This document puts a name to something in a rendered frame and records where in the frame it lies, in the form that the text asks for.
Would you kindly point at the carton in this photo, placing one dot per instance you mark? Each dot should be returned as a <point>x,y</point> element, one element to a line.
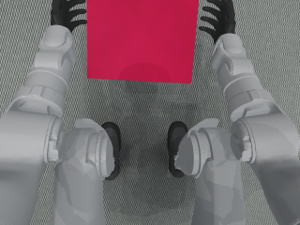
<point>141,40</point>

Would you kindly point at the robot left thigh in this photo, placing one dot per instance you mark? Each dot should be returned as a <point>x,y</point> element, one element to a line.
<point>77,197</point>

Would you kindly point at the left robot hand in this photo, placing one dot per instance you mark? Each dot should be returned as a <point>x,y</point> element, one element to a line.
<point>60,14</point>

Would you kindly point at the robot right forearm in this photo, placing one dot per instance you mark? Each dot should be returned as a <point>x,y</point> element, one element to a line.
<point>239,83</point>

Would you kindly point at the left robot upper arm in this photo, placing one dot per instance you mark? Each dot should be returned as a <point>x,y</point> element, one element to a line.
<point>28,142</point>

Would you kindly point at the right robot hand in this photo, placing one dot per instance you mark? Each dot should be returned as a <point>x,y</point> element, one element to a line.
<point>225,23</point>

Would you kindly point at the robot left forearm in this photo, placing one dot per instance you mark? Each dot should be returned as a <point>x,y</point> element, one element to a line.
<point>48,79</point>

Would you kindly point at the right robot upper arm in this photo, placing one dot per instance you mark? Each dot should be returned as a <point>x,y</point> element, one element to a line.
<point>269,144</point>

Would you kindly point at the robot left foot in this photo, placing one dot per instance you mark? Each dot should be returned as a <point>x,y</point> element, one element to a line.
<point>113,132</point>

